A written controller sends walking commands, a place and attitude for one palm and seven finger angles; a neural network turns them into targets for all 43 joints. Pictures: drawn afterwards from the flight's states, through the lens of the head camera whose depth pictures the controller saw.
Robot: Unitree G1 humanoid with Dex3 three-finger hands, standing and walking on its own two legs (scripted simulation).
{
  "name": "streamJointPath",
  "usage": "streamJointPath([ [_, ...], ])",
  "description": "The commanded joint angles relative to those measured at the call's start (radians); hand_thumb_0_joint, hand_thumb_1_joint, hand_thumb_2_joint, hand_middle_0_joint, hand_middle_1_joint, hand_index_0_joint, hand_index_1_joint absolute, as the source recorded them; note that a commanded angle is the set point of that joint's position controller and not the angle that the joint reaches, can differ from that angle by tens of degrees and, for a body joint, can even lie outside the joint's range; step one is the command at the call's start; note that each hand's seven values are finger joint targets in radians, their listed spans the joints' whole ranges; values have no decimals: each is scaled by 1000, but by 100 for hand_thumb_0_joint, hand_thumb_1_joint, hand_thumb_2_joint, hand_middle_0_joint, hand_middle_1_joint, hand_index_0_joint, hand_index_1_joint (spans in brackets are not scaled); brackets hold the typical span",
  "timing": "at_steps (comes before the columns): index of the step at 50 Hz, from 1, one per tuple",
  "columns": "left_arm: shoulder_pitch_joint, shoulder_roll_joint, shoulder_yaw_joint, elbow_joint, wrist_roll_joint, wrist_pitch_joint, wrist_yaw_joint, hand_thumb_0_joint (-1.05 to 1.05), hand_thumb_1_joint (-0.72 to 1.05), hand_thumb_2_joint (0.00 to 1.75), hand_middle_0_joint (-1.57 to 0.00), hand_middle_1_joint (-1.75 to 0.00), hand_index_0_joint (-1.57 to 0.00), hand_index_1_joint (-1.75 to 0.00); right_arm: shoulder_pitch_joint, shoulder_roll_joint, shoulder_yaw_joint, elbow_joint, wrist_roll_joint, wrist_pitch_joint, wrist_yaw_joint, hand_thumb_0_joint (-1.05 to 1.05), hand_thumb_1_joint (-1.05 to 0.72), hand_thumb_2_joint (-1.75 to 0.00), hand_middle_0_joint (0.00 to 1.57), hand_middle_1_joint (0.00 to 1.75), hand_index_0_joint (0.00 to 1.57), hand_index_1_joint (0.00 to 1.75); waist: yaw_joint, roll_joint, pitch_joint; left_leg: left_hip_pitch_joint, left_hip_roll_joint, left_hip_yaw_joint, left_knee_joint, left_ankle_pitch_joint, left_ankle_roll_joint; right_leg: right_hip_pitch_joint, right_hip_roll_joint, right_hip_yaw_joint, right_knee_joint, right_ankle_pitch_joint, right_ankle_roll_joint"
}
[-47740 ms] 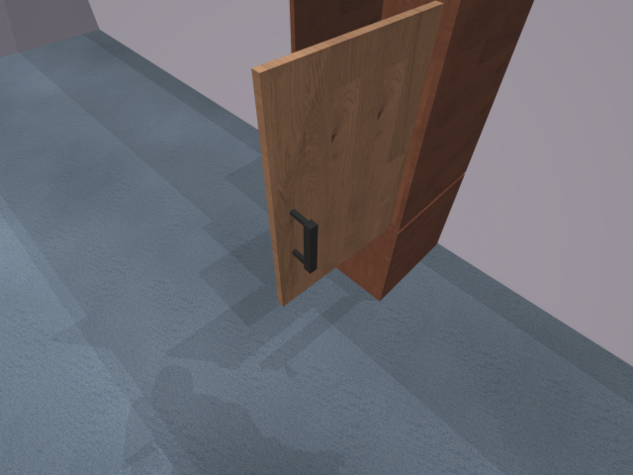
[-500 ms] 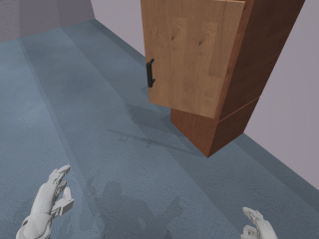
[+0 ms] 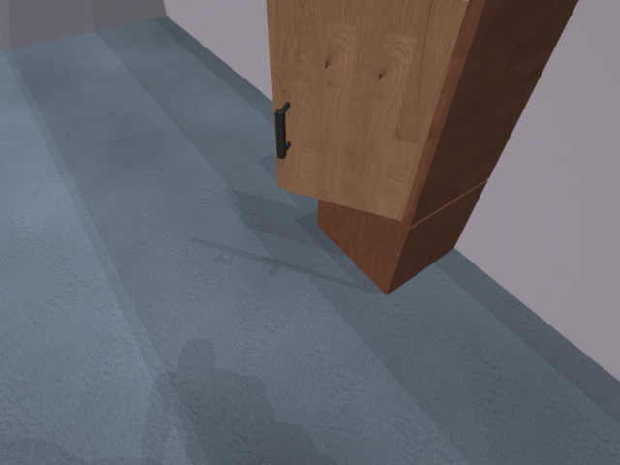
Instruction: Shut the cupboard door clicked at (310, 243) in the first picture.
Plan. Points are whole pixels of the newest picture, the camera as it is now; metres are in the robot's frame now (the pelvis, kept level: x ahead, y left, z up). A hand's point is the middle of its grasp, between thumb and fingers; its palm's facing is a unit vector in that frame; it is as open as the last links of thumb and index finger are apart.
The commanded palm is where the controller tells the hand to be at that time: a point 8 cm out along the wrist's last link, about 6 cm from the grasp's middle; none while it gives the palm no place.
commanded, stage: let the arm hang, fingers relaxed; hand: left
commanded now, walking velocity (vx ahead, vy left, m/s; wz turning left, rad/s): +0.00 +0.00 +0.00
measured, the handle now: (283, 131) +0.91 +0.12 -0.11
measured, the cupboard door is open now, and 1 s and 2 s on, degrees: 34 34 34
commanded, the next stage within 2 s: look to check the result in 0.46 s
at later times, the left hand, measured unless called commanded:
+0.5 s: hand out of the picture +0.02 +0.18 -0.17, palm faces +0.00 -0.98 -0.20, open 7.4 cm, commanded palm none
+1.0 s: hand out of the picture +0.07 +0.20 -0.16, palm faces -0.01 -0.96 -0.27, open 7.4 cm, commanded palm none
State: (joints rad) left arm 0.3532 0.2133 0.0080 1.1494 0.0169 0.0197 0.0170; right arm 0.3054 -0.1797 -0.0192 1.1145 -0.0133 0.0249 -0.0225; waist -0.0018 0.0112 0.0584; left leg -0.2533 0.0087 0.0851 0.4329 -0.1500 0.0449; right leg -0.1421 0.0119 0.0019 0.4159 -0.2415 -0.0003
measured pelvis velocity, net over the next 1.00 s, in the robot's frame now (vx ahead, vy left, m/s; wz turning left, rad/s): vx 0.03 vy -0.01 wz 0.00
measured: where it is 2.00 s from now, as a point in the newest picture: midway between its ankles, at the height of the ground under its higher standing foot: outside the picture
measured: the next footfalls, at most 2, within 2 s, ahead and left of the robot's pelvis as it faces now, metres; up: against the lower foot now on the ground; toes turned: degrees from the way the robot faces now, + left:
right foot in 2.00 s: +0.12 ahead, -0.14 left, +0.00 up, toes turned +24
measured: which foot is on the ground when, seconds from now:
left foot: down 0.00-1.00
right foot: down 0.00-1.00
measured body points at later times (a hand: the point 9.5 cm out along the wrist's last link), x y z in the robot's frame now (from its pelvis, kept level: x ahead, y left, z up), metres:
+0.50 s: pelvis +0.01 +0.00 +0.00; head +0.01 +0.00 +0.45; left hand +0.02 +0.23 -0.16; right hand +0.03 -0.25 -0.15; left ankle +0.06 +0.09 -0.74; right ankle -0.01 -0.12 -0.74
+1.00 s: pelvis +0.03 -0.01 +0.01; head +0.04 -0.01 +0.45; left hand +0.07 +0.25 -0.14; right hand +0.08 -0.28 -0.14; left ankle +0.06 +0.09 -0.74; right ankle -0.01 -0.12 -0.74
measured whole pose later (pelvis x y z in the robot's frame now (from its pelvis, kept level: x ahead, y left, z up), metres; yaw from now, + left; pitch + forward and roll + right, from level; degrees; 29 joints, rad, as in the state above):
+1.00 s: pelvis +0.03 -0.01 +0.01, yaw +0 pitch -2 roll +0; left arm 0.18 0.26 0.01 1.13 0.02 -0.01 0.01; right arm 0.16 -0.25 -0.02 1.12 -0.01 0.00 -0.02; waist 0.00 0.00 0.05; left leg -0.18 0.01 0.08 0.36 -0.16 0.02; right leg -0.06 0.02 0.00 0.34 -0.25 -0.02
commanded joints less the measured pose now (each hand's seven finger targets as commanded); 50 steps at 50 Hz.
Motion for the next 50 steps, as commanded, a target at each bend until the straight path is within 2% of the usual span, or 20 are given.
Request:
streamJointPath([
  [1, 11, 95, 19, -37, -1, -26, 13, 0, 90, 90, -20, -30, -20, -30, 13, -148, -27, -43, -2, -19, -11, 0, -90, -90, 20, 30, 20, 30, -9, -39, 24, 59, 113, -151, -131, -187, 3, -150, -84, 95, -114, -99, -59],
  [5, 5, 96, 20, -39, 2, -25, 14, 0, 90, 90, -20, -30, -20, -30, 5, -142, -27, -40, -3, -19, -9, 0, -90, -90, 20, 30, 20, 30, -7, -21, 44, 39, 113, -156, -147, -209, 2, -155, -82, 93, -108, -93, -54],
  [15, -31, 100, 24, -50, 3, -28, 13, 0, 90, 90, -20, -30, -20, -30, -23, -142, -24, -45, -4, -28, -8, 0, -90, -90, 20, 30, 20, 30, -6, 18, 33, 47, 113, -159, -167, -178, -4, -128, -85, 84, -102, -29, -47],
  [19, -45, 112, 27, -54, 3, -31, 11, 0, 90, 90, -20, -30, -20, -30, -39, -154, -26, -49, -3, -30, -8, 0, -90, -90, 20, 30, 20, 30, -7, 2, 25, 65, 111, -150, -157, -146, -6, -122, -91, 84, -112, -14, -48],
  [26, -75, 132, 29, -54, 0, -35, 9, 0, 90, 90, -20, -30, -20, -30, -57, -175, -27, -47, -2, -32, -8, 0, -90, -90, 20, 30, 20, 30, -10, 10, 6, 93, 112, -146, -148, -104, -9, -105, -93, 93, -123, 0, -51],
  [28, -72, 143, 30, -55, 0, -39, 8, 0, 90, 90, -20, -30, -20, -30, -66, -188, -28, -50, 1, -35, -9, 0, -90, -90, 20, 30, 20, 30, -7, -4, -17, 120, 112, -138, -129, -39, -6, -95, -96, 97, -126, 35, -54],
  [38, -107, 177, 30, -44, -4, -43, 9, 0, 90, 90, -20, -30, -20, -30, -102, -218, -24, -40, 4, -37, -10, 0, -90, -90, 20, 30, 20, 30, -7, -11, -44, 166, 120, -130, -112, 75, -7, -56, -107, 100, -139, 115, -53],
  [45, -139, 193, 29, -46, -4, -40, 7, 0, 90, 90, -20, -30, -20, -30, -127, -228, -22, -36, 0, -35, -7, 0, -90, -90, 20, 30, 20, 30, -9, -1, -18, 154, 120, -131, -131, 50, -13, -49, -112, 99, -153, 96, -49],
  [48, -141, 204, 31, -50, -3, -44, 6, 0, 90, 90, -20, -30, -20, -30, -138, -242, -23, -42, 2, -36, -7, 0, -90, -90, 20, 30, 20, 30, -8, -17, -43, 178, 122, -130, -121, 88, -13, -40, -114, 102, -154, 138, -50],
  [50, -154, 205, 30, -53, -4, -44, 7, 0, 90, 90, -20, -30, -20, -30, -144, -240, -21, -40, 0, -38, -7, 0, -90, -90, 20, 30, 20, 30, -10, -3, -51, 179, 122, -129, -121, 108, -15, -25, -117, 100, -150, 162, -48],
])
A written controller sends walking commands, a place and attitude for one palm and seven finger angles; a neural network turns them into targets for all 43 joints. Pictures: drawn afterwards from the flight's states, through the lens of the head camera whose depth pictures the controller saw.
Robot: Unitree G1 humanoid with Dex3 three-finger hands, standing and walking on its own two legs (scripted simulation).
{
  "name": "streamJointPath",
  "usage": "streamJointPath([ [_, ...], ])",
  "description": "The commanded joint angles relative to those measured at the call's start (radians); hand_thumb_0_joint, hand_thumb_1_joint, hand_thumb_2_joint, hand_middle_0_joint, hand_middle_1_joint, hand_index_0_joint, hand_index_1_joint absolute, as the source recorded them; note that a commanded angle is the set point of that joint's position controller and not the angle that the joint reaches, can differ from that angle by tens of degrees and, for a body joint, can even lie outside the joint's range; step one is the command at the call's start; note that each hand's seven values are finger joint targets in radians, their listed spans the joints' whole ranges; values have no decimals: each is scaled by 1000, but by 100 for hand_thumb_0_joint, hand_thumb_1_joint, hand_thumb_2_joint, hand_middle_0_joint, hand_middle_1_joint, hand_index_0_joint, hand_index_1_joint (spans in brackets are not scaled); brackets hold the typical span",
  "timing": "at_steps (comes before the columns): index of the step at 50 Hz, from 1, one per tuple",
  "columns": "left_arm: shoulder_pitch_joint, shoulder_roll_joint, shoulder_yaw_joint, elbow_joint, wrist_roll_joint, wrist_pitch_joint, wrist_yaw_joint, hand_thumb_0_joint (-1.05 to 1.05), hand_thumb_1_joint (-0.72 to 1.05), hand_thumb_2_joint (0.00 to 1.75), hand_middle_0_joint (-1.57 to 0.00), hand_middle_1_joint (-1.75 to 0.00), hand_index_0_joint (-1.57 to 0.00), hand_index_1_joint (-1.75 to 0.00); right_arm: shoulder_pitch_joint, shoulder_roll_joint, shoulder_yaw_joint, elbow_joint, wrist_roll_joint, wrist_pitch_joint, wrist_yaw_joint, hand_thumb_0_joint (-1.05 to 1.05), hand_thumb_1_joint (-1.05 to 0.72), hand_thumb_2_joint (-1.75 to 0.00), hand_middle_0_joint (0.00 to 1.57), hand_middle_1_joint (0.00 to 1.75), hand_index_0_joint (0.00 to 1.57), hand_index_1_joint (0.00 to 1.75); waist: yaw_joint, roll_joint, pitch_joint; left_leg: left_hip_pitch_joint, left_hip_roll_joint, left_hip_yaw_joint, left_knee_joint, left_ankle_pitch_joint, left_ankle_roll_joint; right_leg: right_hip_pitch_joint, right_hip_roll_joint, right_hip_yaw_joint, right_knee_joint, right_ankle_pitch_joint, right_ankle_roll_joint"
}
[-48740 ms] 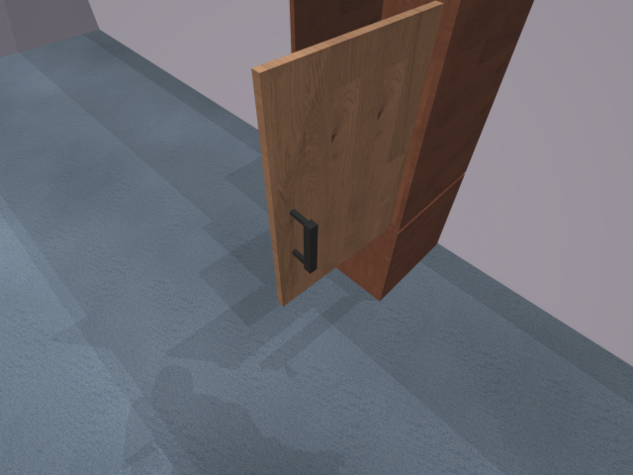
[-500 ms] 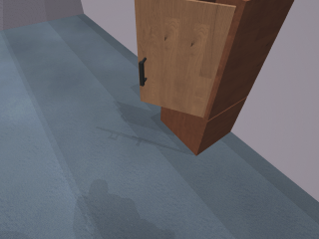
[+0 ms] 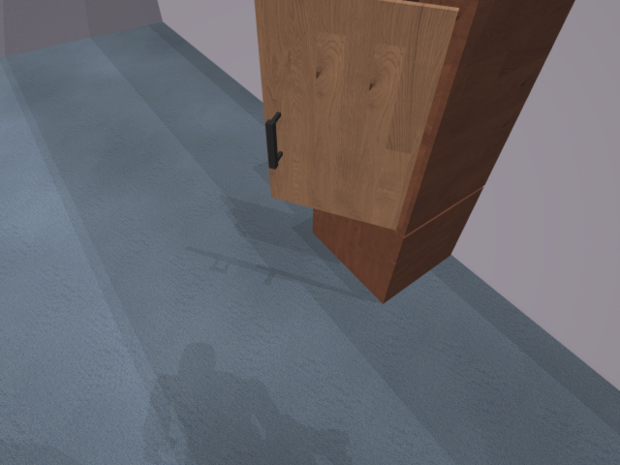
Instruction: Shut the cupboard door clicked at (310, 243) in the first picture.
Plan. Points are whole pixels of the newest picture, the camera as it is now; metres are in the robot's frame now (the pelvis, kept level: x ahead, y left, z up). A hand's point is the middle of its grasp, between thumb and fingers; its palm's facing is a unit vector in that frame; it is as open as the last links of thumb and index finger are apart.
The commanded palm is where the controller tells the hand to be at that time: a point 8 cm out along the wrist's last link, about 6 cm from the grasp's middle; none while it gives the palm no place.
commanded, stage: look to check the result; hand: left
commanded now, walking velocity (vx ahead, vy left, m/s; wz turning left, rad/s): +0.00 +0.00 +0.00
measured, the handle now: (275, 141) +0.88 +0.14 -0.11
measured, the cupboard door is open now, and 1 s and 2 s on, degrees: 34 34 34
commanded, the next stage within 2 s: walk to a spot facing it in 0.08 s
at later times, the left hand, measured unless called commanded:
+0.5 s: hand out of the picture +0.04 +0.20 -0.19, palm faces +0.13 -0.96 -0.24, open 7.4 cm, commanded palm none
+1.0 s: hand out of the picture +0.03 +0.22 -0.17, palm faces +0.38 -0.87 -0.31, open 7.4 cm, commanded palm none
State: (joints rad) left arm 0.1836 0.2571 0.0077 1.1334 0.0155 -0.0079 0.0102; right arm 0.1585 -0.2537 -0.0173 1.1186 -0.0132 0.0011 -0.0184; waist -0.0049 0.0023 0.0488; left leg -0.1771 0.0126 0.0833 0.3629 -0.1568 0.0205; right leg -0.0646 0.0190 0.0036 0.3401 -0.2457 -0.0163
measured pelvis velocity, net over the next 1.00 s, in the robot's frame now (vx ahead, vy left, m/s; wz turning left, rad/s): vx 0.01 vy -0.02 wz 0.41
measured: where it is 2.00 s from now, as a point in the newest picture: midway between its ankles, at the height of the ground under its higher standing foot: outside the picture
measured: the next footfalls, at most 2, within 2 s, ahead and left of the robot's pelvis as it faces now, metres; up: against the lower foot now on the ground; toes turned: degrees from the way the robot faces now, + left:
right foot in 1.00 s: +0.09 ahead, -0.13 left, +0.00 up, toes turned +24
left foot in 1.32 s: -0.04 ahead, +0.10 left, +0.00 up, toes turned +42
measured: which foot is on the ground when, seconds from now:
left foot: down 0.00-0.98, up 1.00-1.00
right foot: down 0.00-0.58, up 0.60-0.98, down 1.00-1.00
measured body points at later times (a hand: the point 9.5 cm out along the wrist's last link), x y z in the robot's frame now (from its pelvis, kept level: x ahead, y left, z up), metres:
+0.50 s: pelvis +0.01 +0.00 -0.02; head +0.04 +0.01 +0.43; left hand +0.03 +0.25 -0.17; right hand +0.06 -0.25 -0.17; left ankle +0.01 +0.10 -0.73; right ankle -0.04 -0.11 -0.75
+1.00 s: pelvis +0.01 -0.02 -0.02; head +0.06 -0.01 +0.43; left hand +0.01 +0.27 -0.14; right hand +0.15 -0.24 -0.17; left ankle +0.02 +0.12 -0.74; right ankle +0.05 -0.14 -0.75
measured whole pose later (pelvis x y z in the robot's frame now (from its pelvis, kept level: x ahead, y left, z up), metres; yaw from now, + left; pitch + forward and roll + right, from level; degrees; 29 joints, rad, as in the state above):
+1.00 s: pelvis +0.01 -0.02 -0.02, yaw +23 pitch +2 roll +1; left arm 0.13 0.24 0.06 0.86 0.03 0.02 0.02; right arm 0.22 -0.22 -0.08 0.93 -0.02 0.07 0.00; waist -0.02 0.02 0.08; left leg -0.43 -0.08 -0.15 0.60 -0.24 -0.02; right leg -0.29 -0.02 0.01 0.55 -0.35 0.01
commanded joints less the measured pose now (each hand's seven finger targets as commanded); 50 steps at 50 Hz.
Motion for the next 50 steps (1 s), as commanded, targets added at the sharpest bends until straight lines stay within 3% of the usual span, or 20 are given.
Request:
streamJointPath([
  [1, 14, 162, 32, -38, -3, -18, 14, 0, 90, 90, -20, -30, -20, -30, 1, -167, -23, -44, -1, -16, -11, 0, -90, -90, 20, 30, 20, 30, -6, 5, -47, 106, 120, -125, -49, 130, 9, -95, -125, 97, -72, 186, -32],
  [11, 8, 167, 35, -45, -4, -19, 16, 0, 90, 90, -20, -30, -20, -30, -8, -166, -21, -46, 0, -15, -12, 0, -90, -90, 20, 30, 20, 30, -5, 9, -54, 111, 116, -123, -35, 190, 5, -61, -135, 84, -64, 269, -30],
  [14, 49, 101, 28, -47, -7, 0, 27, 0, 90, 90, -20, -30, -20, -30, 32, -86, -7, -47, -1, 4, -9, 0, -90, -90, 20, 30, 20, 30, -3, -1, -44, 64, 103, -121, 17, 235, -7, -57, -147, 49, -1, 303, -15],
  [18, 77, 131, 56, -82, -4, 13, 31, 0, 90, 90, -20, -30, -20, -30, 35, -93, -23, -87, 0, 20, -5, 0, -90, -90, 20, 30, 20, 30, 12, -31, -44, -40, 70, -120, 123, 221, -12, -27, -191, 42, 59, 344, -45],
  [20, 86, 145, 71, -105, -2, 18, 34, 0, 90, 90, -20, -30, -20, -30, 29, -76, -31, -109, -2, 29, -3, 0, -90, -90, 20, 30, 20, 30, 21, -91, -23, -132, 29, -88, 247, 94, -25, -6, -265, 73, 57, 410, -99],
  [21, 94, 147, 76, -119, -1, 18, 34, 0, 90, 90, -20, -30, -20, -30, 20, -68, -36, -129, -4, 35, -1, 0, -90, -90, 20, 30, 20, 30, 29, -144, -10, -189, 11, -70, 356, -108, -32, 6, -314, 89, 49, 490, -140],
  [24, 46, 152, 89, -163, 16, 19, 40, 0, 90, 90, -20, -30, -20, -30, 10, -51, -52, -172, 1, 47, 4, 0, -90, -90, 20, 30, 20, 30, 11, -146, 53, -272, 42, -85, 541, -382, -37, -39, -408, 79, 65, 590, -207],
  [27, 17, 158, 98, -197, 9, 16, 36, 0, 90, 90, -20, -30, -20, -30, 92, -36, -51, -176, -4, 43, 17, 0, -90, -90, 20, 30, 20, 30, -35, -96, 5, -115, 36, -35, 259, -144, -38, -89, -338, -48, 228, 550, -104],
  [28, 27, 137, 95, -204, 3, 21, 31, 0, 90, 90, -20, -30, -20, -30, 162, -70, -58, -167, -9, 34, 20, 0, -90, -90, 20, 30, 20, 30, -61, 42, -47, 25, 76, -117, 121, 131, -3, -185, -260, -118, 393, 379, -29],
  [29, 68, 70, 86, -231, -8, 29, 27, 0, 90, 90, -20, -30, -20, -30, 205, -170, -79, -170, -22, 27, 16, 0, -90, -90, 20, 30, 20, 30, -59, 356, -68, 95, 308, -472, 17, 468, 126, -382, -102, -162, 624, -214, 56],
  [30, 36, 73, 78, -260, 4, 34, 29, 0, 90, 90, -20, -30, -20, -30, 229, -198, -89, -163, -20, 38, 12, 0, -90, -90, 20, 30, 20, 30, -74, 267, -92, 19, 376, -553, -64, 262, 198, -372, -76, -48, 751, -421, 38],
  [32, -36, 69, 88, -264, 7, 44, 26, 0, 90, 90, -20, -30, -20, -30, 165, -173, -84, -192, -22, 33, -1, 0, -90, -90, 20, 30, 20, 30, -55, 185, -33, -86, 314, -553, -113, -76, 166, -455, -102, 26, 830, -282, 37],
  [33, -45, 72, 89, -262, 9, 39, 19, 0, 90, 90, -20, -30, -20, -30, 138, -150, -77, -202, -22, 26, -4, 0, -90, -90, 20, 30, 20, 30, -41, 110, -19, -114, 280, -517, -113, -109, 154, -457, -109, 37, 820, -212, 42],
  [36, -1, 48, 88, -256, 6, 30, 11, 0, 90, 90, -20, -30, -20, -30, 111, -142, -75, -210, -19, 16, -9, 0, -90, -90, 20, 30, 20, 30, -21, 98, -85, -19, 225, -436, -66, 41, 149, -460, -91, 21, 722, -164, 60],
  [42, -21, 39, 84, -294, 5, 33, 14, 0, 90, 90, -20, -30, -20, -30, 109, -159, -94, -220, -22, 30, -1, 0, -90, -90, 20, 30, 20, 30, -31, 144, -104, -25, 187, -459, -46, 64, 148, -394, -43, -4, 546, -185, 66],
  [45, 21, 49, 84, -298, 1, 32, 17, 0, 90, 90, -20, -30, -20, -30, 70, -164, -102, -245, -23, 39, 4, 0, -90, -90, 20, 30, 20, 30, -10, 173, -112, -84, 151, -472, -22, 69, 128, -271, -9, -19, 386, -165, 58],
  [47, 107, 73, 94, -281, 0, 26, 21, 0, 90, 90, -20, -30, -20, -30, 18, -146, -104, -270, -12, 46, 7, 0, -90, -90, 20, 30, 20, 30, 37, 145, -112, -232, 93, -449, 35, -45, 83, -71, -9, -27, 169, -44, 52],
  [48, 139, 135, 105, -284, 10, 15, 26, 0, 90, 90, -20, -30, -20, -30, 22, -107, -101, -278, -3, 48, 13, 0, -90, -90, 20, 30, 20, 30, 54, 15, -113, -347, 8, -383, 163, -156, 23, 34, -127, 97, -11, -85, 16],
  [49, 115, 226, 122, -300, 25, 9, 33, 0, 90, 90, -20, -30, -20, -30, 42, -40, -95, -297, 2, 45, 19, 0, -90, -90, 20, 30, 20, 30, 47, -261, -80, -477, -131, -174, 456, -345, -61, 17, -426, 422, -135, -155, -107],
  [50, 39, 215, 104, -318, 15, 17, 33, 0, 90, 90, -20, -30, -20, -30, 38, -77, -104, -296, -17, 49, 24, 0, -90, -90, 20, 30, 20, 30, 21, -181, -38, -424, -81, -176, 709, -423, -53, -163, -504, 384, -127, -108, -168],
])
